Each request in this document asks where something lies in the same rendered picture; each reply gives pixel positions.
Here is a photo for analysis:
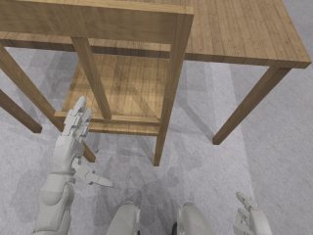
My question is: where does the right robot thigh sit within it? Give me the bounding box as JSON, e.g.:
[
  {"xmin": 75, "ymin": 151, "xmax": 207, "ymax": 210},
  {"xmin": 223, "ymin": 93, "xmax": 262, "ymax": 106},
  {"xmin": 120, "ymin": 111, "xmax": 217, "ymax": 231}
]
[{"xmin": 177, "ymin": 205, "xmax": 214, "ymax": 235}]

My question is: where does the robot thigh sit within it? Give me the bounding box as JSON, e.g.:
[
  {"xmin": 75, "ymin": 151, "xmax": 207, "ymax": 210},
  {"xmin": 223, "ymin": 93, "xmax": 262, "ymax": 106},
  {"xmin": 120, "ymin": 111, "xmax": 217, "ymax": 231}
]
[
  {"xmin": 106, "ymin": 205, "xmax": 141, "ymax": 235},
  {"xmin": 177, "ymin": 205, "xmax": 214, "ymax": 235}
]

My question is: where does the table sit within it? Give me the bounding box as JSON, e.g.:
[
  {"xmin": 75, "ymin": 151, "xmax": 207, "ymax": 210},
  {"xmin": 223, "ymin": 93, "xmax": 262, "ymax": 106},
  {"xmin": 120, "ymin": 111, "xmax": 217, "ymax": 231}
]
[{"xmin": 0, "ymin": 0, "xmax": 312, "ymax": 145}]

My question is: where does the left robot thigh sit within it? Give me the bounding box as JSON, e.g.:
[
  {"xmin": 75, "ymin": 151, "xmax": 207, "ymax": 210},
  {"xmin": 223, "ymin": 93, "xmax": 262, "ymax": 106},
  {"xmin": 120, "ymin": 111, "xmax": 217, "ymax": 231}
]
[{"xmin": 106, "ymin": 205, "xmax": 141, "ymax": 235}]

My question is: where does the left robot forearm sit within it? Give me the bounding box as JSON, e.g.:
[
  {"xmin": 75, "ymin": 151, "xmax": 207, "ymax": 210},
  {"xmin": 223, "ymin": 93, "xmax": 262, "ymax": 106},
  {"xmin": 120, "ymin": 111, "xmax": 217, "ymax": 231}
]
[{"xmin": 30, "ymin": 172, "xmax": 76, "ymax": 235}]

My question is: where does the chair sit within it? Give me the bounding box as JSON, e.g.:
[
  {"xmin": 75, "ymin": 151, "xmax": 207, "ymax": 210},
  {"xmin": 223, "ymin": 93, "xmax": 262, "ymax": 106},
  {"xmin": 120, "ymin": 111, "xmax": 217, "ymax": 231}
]
[{"xmin": 0, "ymin": 0, "xmax": 195, "ymax": 166}]

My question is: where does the right robot hand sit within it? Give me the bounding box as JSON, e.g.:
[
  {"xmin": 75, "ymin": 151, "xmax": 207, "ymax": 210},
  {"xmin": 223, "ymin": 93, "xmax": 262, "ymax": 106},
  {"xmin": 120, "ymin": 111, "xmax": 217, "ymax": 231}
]
[{"xmin": 233, "ymin": 191, "xmax": 273, "ymax": 235}]

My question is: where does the left robot hand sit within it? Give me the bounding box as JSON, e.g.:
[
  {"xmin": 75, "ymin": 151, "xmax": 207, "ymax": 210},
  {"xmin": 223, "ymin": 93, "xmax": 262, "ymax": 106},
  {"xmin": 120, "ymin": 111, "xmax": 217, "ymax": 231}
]
[{"xmin": 51, "ymin": 96, "xmax": 113, "ymax": 188}]

